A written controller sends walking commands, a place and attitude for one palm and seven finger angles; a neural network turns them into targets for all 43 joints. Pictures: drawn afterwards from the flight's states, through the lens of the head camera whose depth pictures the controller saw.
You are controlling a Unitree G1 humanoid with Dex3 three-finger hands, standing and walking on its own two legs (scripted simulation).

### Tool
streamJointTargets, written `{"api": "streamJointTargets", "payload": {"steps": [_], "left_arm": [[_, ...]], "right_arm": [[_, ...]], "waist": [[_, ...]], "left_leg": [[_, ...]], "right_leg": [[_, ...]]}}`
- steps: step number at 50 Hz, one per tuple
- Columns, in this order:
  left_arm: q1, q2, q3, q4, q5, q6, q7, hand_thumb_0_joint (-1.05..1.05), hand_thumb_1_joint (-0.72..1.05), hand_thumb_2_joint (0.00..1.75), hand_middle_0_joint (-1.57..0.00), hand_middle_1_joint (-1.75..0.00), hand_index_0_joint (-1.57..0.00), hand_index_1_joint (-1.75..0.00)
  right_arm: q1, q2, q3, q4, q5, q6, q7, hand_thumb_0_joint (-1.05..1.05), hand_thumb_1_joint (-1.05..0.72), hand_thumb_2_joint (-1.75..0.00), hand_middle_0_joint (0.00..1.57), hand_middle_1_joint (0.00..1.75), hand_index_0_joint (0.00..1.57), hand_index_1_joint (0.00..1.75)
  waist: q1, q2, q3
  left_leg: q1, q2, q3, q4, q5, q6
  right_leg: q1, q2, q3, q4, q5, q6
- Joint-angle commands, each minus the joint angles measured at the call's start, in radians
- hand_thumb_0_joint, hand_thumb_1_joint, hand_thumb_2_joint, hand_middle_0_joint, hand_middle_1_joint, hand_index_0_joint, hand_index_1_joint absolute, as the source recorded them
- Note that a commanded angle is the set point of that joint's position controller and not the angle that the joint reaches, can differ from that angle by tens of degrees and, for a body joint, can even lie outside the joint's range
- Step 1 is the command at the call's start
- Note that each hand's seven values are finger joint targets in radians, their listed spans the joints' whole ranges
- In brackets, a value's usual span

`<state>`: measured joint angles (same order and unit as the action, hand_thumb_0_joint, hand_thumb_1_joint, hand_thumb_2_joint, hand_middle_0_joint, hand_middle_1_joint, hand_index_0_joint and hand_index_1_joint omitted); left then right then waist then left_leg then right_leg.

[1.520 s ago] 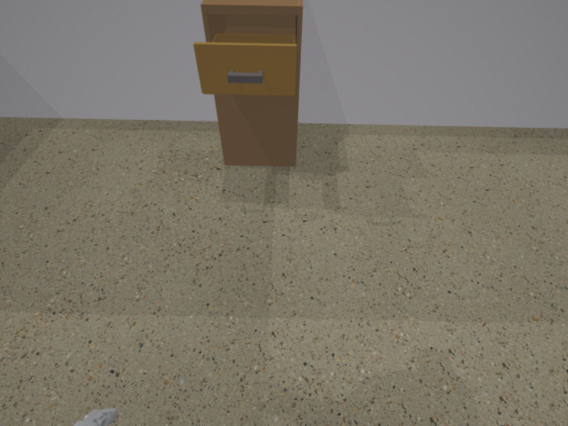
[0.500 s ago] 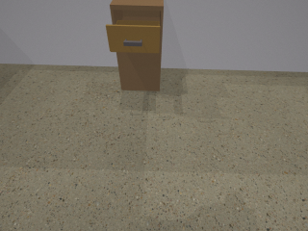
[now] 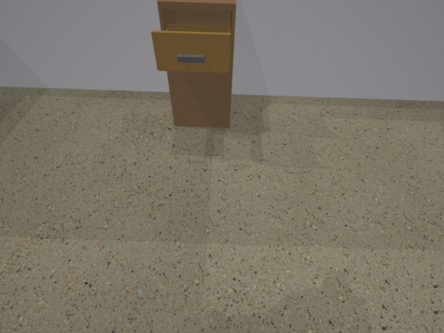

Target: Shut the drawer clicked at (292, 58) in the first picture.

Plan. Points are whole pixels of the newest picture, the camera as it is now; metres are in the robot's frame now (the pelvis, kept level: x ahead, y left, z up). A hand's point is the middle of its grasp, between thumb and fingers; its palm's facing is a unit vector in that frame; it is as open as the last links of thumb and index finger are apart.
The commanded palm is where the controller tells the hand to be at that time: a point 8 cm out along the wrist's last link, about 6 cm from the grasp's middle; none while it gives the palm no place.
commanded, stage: walk to a spot facing it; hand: left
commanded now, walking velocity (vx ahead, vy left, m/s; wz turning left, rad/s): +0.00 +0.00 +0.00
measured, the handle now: (191, 56) +1.25 +0.21 -0.09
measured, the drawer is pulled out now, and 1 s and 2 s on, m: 0.30 0.30 0.30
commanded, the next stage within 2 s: turn to face it in 1.48 s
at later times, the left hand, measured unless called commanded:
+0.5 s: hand out of the picture +0.11 +0.20 -0.19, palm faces -0.05 -0.99 -0.14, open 7.4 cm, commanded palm none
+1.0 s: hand (163, 244) +0.36 +0.17 -0.18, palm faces +0.03 -0.98 -0.21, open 7.2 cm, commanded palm none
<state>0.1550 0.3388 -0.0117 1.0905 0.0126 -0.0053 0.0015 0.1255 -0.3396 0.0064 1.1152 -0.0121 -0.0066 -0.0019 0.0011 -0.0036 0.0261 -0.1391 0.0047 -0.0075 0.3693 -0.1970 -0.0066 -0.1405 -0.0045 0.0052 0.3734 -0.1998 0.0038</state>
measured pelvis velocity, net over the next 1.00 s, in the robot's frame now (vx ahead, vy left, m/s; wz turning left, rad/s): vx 0.33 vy -0.02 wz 0.00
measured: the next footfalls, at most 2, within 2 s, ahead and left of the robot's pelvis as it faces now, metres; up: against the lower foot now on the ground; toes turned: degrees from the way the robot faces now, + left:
right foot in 0.70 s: +0.35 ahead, -0.13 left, +0.00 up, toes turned -10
left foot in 1.12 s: +0.52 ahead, +0.12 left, +0.00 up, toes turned +10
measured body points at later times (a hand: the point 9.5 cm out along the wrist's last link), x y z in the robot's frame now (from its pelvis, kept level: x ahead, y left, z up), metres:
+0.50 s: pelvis +0.11 +0.02 -0.01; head +0.13 +0.04 +0.44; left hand +0.12 +0.26 -0.18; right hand +0.00 -0.19 -0.15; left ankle +0.00 +0.13 -0.75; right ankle +0.10 -0.11 -0.68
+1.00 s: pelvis +0.33 -0.02 -0.01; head +0.33 -0.01 +0.44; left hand +0.36 +0.23 -0.16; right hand +0.39 -0.26 -0.15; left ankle +0.42 +0.12 -0.70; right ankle +0.31 -0.12 -0.75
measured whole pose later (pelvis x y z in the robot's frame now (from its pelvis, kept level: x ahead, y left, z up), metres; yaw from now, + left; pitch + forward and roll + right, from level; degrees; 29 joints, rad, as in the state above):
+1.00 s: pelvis +0.33 -0.02 -0.01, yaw +0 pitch -1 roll -2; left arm 0.28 0.19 0.05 1.08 0.03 -0.06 0.01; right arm 0.22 -0.17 -0.06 1.02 -0.03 -0.03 0.01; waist -0.02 0.02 0.00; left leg -0.54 0.15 0.08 0.89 -0.23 -0.01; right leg -0.15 -0.01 -0.18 0.45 -0.27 -0.03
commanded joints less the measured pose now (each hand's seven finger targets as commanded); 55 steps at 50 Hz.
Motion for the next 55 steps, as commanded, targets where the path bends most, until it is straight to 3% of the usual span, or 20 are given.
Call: {"api": "streamJointTargets", "payload": {"steps": [1,3,7,11,14,15,17,18,20,29,32,33,34,35,36,39,44,51,53,55], "left_arm": [[-0.042,0.206,0.042,-0.062,-0.001,-0.022,0.009,0.0,0.9,0.9,-0.2,-0.3,-0.2,-0.3],[0.035,0.078,0.016,-0.031,0.0,-0.001,0.014,0.0,0.9,0.9,-0.2,-0.3,-0.2,-0.3],[0.099,0.102,0.034,-0.033,0.011,0.014,-0.003,0.0,0.9,0.9,-0.2,-0.3,-0.2,-0.3],[0.167,0.112,0.058,-0.042,0.005,0.0,-0.003,0.0,0.9,0.9,-0.2,-0.3,-0.2,-0.3],[0.143,0.076,0.062,-0.058,0.003,-0.011,-0.004,0.0,0.9,0.9,-0.2,-0.3,-0.2,-0.3],[0.123,0.039,0.059,-0.068,0.004,-0.011,-0.006,0.0,0.9,0.9,-0.2,-0.3,-0.2,-0.3],[0.014,-0.038,0.044,-0.128,0.01,-0.026,-0.007,0.0,0.9,0.9,-0.2,-0.3,-0.2,-0.3],[-0.019,-0.024,0.052,-0.146,0.016,-0.033,-0.003,0.0,0.9,0.9,-0.2,-0.3,-0.2,-0.3],[-0.014,-0.045,0.057,-0.131,0.012,-0.046,-0.012,0.0,0.9,0.9,-0.2,-0.3,-0.2,-0.3],[-0.09,-0.14,0.051,-0.166,0.001,-0.029,-0.04,0.0,0.9,0.9,-0.2,-0.3,-0.2,-0.3],[0.05,-0.111,0.067,-0.124,0.007,-0.035,-0.03,0.0,0.9,0.9,-0.2,-0.3,-0.2,-0.3],[0.175,-0.084,0.078,-0.086,0.012,-0.041,-0.025,0.0,0.9,0.9,-0.2,-0.3,-0.2,-0.3],[0.31,-0.024,0.096,-0.049,0.021,-0.055,-0.015,0.0,0.9,0.9,-0.2,-0.3,-0.2,-0.3],[0.428,0.083,0.126,-0.024,0.025,-0.065,0.003,0.0,0.9,0.9,-0.2,-0.3,-0.2,-0.3],[0.435,0.134,0.133,-0.007,0.004,-0.061,0.005,0.0,0.9,0.9,-0.2,-0.3,-0.2,-0.3],[0.179,0.003,0.1,-0.061,0.002,-0.06,0.012,0.0,0.9,0.9,-0.2,-0.3,-0.2,-0.3],[0.097,-0.067,0.071,-0.064,0.018,-0.071,0.014,0.0,0.9,0.9,-0.2,-0.3,-0.2,-0.3],[0.191,-0.021,0.082,-0.049,0.017,-0.071,0.004,0.0,0.9,0.9,-0.2,-0.3,-0.2,-0.3],[0.201,-0.011,0.087,-0.046,0.017,-0.068,0.005,0.0,0.9,0.9,-0.2,-0.3,-0.2,-0.3],[0.208,-0.029,0.085,-0.049,0.011,-0.063,0.002,0.0,0.9,0.9,-0.2,-0.3,-0.2,-0.3]], "right_arm": [[-0.046,-0.201,-0.041,-0.065,0.006,-0.025,-0.009,0.0,-0.9,-0.9,0.2,0.3,0.2,0.3],[0.026,-0.069,-0.01,-0.034,-0.004,-0.007,-0.003,0.0,-0.9,-0.9,0.2,0.3,0.2,0.3],[0.063,-0.063,-0.019,-0.045,-0.015,0.005,0.004,0.0,-0.9,-0.9,0.2,0.3,0.2,0.3],[0.104,-0.022,-0.025,-0.067,-0.012,-0.012,0.002,0.0,-0.9,-0.9,0.2,0.3,0.2,0.3],[0.194,-0.004,-0.031,-0.049,-0.006,-0.03,0.001,0.0,-0.9,-0.9,0.2,0.3,0.2,0.3],[0.259,-0.015,-0.038,-0.03,-0.007,-0.037,-0.001,0.0,-0.9,-0.9,0.2,0.3,0.2,0.3],[0.466,-0.089,-0.065,0.031,-0.017,-0.053,-0.016,0.0,-0.9,-0.9,0.2,0.3,0.2,0.3],[0.496,-0.059,-0.057,0.041,-0.014,-0.057,-0.025,0.0,-0.9,-0.9,0.2,0.3,0.2,0.3],[0.478,-0.003,-0.045,0.036,-0.01,-0.072,-0.034,0.0,-0.9,-0.9,0.2,0.3,0.2,0.3],[0.45,0.056,-0.044,0.064,-0.009,-0.089,-0.04,0.0,-0.9,-0.9,0.2,0.3,0.2,0.3],[0.433,0.03,-0.054,0.072,-0.001,-0.086,-0.041,0.0,-0.9,-0.9,0.2,0.3,0.2,0.3],[0.418,0.023,-0.057,0.069,0.002,-0.085,-0.04,0.0,-0.9,-0.9,0.2,0.3,0.2,0.3],[0.425,0.045,-0.056,0.059,0.006,-0.084,-0.03,0.0,-0.9,-0.9,0.2,0.3,0.2,0.3],[0.473,0.11,-0.046,0.039,0.018,-0.086,-0.021,0.0,-0.9,-0.9,0.2,0.3,0.2,0.3],[0.444,0.123,-0.047,0.014,0.018,-0.084,-0.025,0.0,-0.9,-0.9,0.2,0.3,0.2,0.3],[0.295,0.142,-0.06,-0.022,0.003,-0.066,-0.012,0.0,-0.9,-0.9,0.2,0.3,0.2,0.3],[0.345,0.194,-0.06,-0.028,-0.012,-0.01,0.005,0.0,-0.9,-0.9,0.2,0.3,0.2,0.3],[0.117,0.156,-0.064,-0.134,-0.01,-0.037,0.036,0.0,-0.9,-0.9,0.2,0.3,0.2,0.3],[0.118,0.137,-0.069,-0.137,-0.01,-0.049,0.035,0.0,-0.9,-0.9,0.2,0.3,0.2,0.3],[0.279,0.077,-0.083,-0.089,-0.017,-0.063,0.023,0.0,-0.9,-0.9,0.2,0.3,0.2,0.3]], "waist": [[-0.001,-0.008,-0.043],[0.001,-0.02,-0.059],[0.015,-0.077,0.071],[0.013,-0.14,0.1],[-0.029,-0.067,0.096],[-0.057,0.026,0.115],[-0.126,0.301,0.146],[-0.119,0.212,0.176],[-0.092,0.089,0.152],[-0.041,0.154,0.136],[0.032,0.133,0.056],[0.091,0.109,-0.015],[0.143,0.042,-0.1],[0.171,-0.184,-0.239],[0.14,-0.208,-0.275],[0.046,-0.02,0.032],[-0.064,-0.105,0.078],[-0.002,-0.117,0.099],[-0.011,-0.068,0.087],[-0.084,0.077,0.008]], "left_leg": [[0.01,0.112,-0.099,-0.058,0.108,0.033],[-0.001,0.097,-0.071,-0.035,-0.027,0.015],[-0.161,0.05,-0.049,0.031,-0.353,0.023],[-0.228,0.026,0.039,0.211,-0.235,0.022],[-0.081,0.05,0.028,0.123,-0.209,0.035],[0.002,0.097,-0.053,0.033,-0.228,0.057],[0.205,0.362,-0.444,-0.187,-0.116,0.19],[0.24,0.392,-0.452,-0.164,0.08,0.224],[0.268,0.381,-0.349,-0.113,0.346,0.242],[0.108,0.218,0.001,-0.174,0.447,0.146],[0.112,0.228,0.044,0.016,0.729,0.129],[0.09,0.205,0.066,0.172,0.723,0.102],[-0.086,0.177,0.069,0.389,0.553,0.067],[-0.329,0.038,0.104,0.763,-0.054,0.03],[-0.414,0.006,0.014,1.024,-0.352,0.042],[-0.452,0.145,-0.026,1.018,-0.174,0.052],[-0.312,0.163,0.042,0.743,-0.086,0.004],[-0.284,0.125,0.116,0.362,-0.007,0.001],[-0.215,0.103,0.141,0.272,-0.031,0.007],[0.061,0.075,0.136,0.149,-0.055,0.026]], "right_leg": [[-0.015,-0.116,0.109,-0.072,0.084,-0.033],[-0.012,-0.107,0.105,-0.066,-0.099,-0.017],[-0.089,-0.116,0.186,-0.109,-0.452,-0.056],[-0.061,-0.204,0.294,-0.15,-0.459,-0.133],[-0.164,-0.155,0.197,-0.04,-0.344,-0.127],[-0.254,-0.091,0.117,0.083,-0.298,-0.097],[-0.571,0.033,-0.07,0.553,-0.348,-0.03],[-0.652,-0.021,-0.001,0.656,-0.328,-0.031],[-0.672,-0.075,0.008,0.732,-0.278,-0.03],[-0.364,-0.037,-0.164,0.342,-0.011,-0.033],[-0.145,0.006,-0.173,0.267,0.024,-0.072],[0.009,0.018,-0.174,0.202,0.067,-0.08],[0.266,-0.048,-0.089,0.183,0.082,-0.111],[0.476,-0.351,0.317,0.1,0.04,-0.215],[0.421,-0.493,0.572,-0.048,0.004,-0.273],[-0.017,-0.412,0.343,-0.144,-0.189,-0.219],[-0.292,-0.281,0.016,-0.207,-0.108,-0.148],[-0.157,-0.263,-0.004,-0.176,-0.123,-0.15],[-0.115,-0.266,-0.005,-0.117,-0.091,-0.143],[-0.18,-0.186,-0.09,0.164,0.035,-0.107]]}}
